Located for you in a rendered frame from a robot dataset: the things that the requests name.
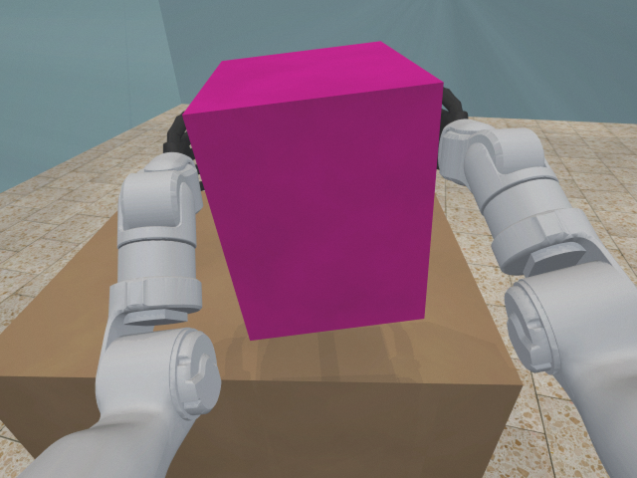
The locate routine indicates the pedestal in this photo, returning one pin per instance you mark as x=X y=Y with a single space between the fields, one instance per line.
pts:
x=425 y=398

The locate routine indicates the robot right upper arm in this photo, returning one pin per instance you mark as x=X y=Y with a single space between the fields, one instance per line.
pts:
x=579 y=324

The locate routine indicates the robot left hand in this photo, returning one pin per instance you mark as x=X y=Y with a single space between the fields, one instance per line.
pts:
x=178 y=141

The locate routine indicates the robot right hand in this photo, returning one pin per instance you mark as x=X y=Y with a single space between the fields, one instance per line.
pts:
x=455 y=111

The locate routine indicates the robot right forearm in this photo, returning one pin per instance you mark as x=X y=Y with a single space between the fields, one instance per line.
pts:
x=535 y=228

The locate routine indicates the carton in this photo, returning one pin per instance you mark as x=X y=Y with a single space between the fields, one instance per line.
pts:
x=319 y=167

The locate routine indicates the robot left upper arm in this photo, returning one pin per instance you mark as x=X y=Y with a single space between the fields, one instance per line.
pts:
x=151 y=389

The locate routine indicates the robot left forearm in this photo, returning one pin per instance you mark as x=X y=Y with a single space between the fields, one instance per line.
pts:
x=156 y=241

